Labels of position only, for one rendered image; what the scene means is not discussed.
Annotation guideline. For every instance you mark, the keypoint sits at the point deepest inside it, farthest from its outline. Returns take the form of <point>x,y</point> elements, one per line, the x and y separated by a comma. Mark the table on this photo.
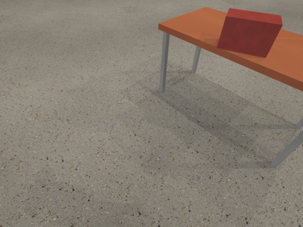
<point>203,28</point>

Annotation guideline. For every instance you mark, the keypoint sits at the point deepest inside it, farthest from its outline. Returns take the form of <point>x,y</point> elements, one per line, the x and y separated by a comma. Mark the carton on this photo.
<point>249,32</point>

